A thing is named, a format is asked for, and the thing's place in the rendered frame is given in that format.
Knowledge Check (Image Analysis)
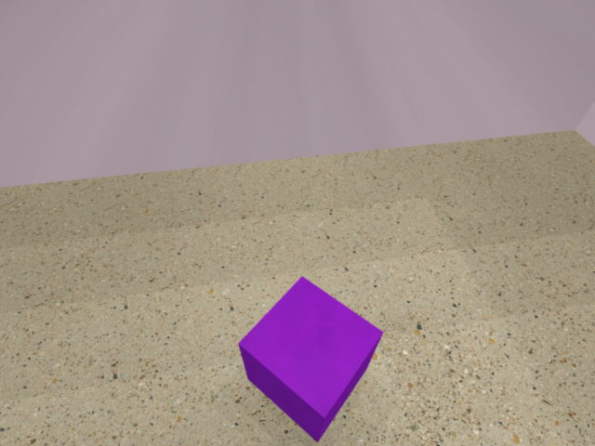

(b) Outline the carton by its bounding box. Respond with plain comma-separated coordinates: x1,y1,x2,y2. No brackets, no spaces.
238,276,383,442

